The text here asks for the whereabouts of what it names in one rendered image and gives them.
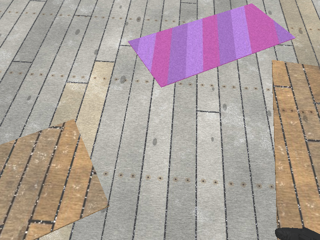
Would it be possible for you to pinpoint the right robot hand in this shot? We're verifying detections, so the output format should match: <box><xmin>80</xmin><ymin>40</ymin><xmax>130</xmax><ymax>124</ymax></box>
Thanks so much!
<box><xmin>275</xmin><ymin>227</ymin><xmax>320</xmax><ymax>240</ymax></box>

